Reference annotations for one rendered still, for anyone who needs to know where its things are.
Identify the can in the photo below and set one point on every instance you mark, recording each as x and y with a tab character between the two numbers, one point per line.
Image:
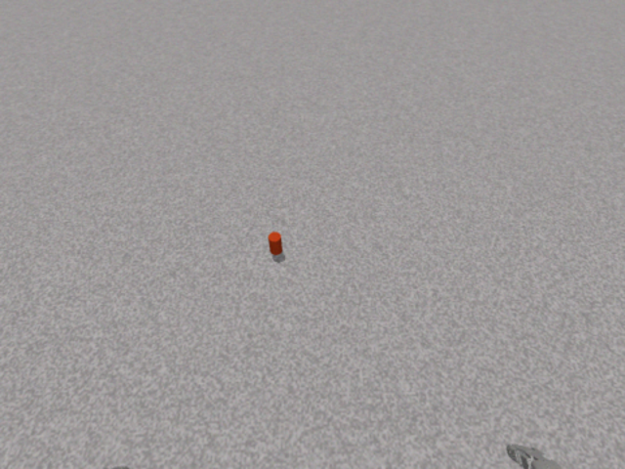
275	243

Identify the right robot hand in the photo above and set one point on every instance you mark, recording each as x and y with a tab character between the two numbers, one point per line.
531	458

